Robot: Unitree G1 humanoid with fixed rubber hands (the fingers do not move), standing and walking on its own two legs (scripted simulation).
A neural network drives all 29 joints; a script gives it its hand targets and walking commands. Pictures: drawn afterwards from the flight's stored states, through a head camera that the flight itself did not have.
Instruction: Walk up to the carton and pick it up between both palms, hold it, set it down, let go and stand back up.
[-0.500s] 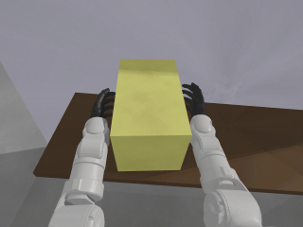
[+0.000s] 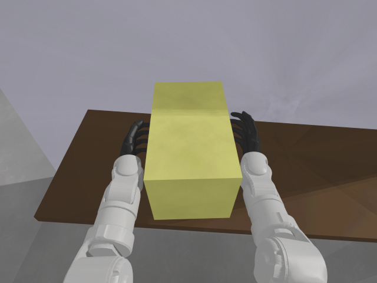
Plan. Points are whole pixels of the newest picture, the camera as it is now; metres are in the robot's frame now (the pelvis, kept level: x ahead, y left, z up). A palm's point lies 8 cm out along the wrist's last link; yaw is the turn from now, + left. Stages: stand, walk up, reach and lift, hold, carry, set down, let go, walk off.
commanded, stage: set down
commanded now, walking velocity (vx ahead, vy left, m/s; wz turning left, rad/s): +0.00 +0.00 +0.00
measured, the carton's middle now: (190, 146) +0.42 -0.01 +0.04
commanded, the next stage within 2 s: none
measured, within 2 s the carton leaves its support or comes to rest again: rests again in 1.58 s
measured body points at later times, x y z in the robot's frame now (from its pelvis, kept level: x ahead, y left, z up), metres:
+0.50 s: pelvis +0.02 +0.00 +0.00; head +0.08 +0.01 +0.44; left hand +0.41 +0.12 +0.03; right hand +0.42 -0.14 +0.04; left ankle +0.02 +0.10 -0.74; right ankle +0.00 -0.13 -0.74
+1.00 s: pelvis +0.02 -0.01 -0.01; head +0.13 -0.01 +0.43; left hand +0.41 +0.11 -0.02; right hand +0.43 -0.16 +0.00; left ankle +0.02 +0.10 -0.74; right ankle +0.00 -0.13 -0.74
